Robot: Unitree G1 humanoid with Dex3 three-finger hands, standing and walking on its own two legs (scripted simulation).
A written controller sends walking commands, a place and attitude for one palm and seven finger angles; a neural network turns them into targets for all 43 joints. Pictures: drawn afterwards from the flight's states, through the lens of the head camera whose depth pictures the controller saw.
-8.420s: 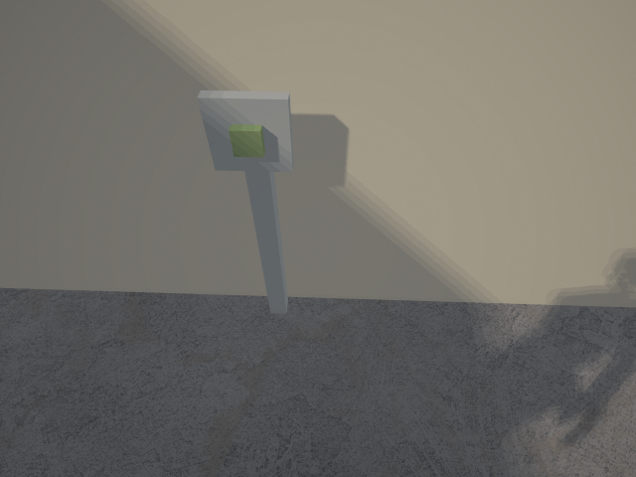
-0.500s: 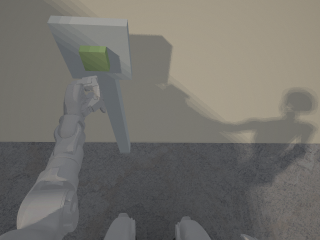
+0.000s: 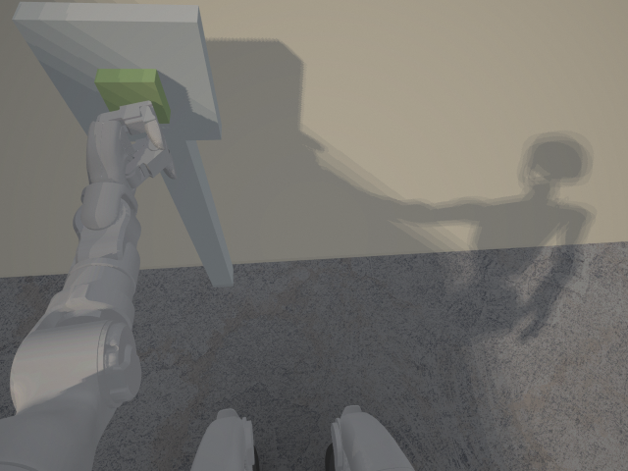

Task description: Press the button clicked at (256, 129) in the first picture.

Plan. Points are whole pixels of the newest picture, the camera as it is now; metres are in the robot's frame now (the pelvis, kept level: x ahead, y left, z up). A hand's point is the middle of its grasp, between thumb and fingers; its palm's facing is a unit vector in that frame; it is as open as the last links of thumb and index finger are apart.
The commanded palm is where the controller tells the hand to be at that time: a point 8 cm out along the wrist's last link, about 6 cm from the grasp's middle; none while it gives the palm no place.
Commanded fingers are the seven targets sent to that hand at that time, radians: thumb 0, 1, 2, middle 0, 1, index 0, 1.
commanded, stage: press the button with the knuckle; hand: left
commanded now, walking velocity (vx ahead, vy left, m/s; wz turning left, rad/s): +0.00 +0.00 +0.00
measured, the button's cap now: (136, 95) +0.56 +0.18 +0.10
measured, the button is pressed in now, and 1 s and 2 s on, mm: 1 11 0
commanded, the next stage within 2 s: hold the button down briefly in 0.52 s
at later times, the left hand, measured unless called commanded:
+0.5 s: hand (163, 145) +0.51 +0.15 +0.06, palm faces +0.01 -1.00 -0.03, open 3.0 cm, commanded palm +0.52 +0.19 +0.07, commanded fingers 0.00 0.90 0.90 -1.30 -1.50 -1.30 -1.50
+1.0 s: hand (162, 144) +0.52 +0.15 +0.06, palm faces +0.00 -1.00 -0.02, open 3.0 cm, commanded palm +0.51 +0.19 +0.07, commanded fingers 0.00 0.90 0.90 -1.30 -1.50 -1.30 -1.50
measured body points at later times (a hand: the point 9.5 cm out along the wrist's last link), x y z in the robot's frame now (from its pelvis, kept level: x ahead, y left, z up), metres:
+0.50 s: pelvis -0.01 +0.00 -0.01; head +0.12 +0.02 +0.42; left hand +0.51 +0.21 +0.07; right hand +0.01 -0.26 -0.12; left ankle +0.03 +0.12 -0.65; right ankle +0.01 -0.12 -0.65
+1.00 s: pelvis -0.03 +0.01 -0.02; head +0.11 +0.05 +0.41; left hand +0.51 +0.21 +0.07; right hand -0.05 -0.25 -0.12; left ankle +0.03 +0.12 -0.65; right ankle +0.01 -0.12 -0.65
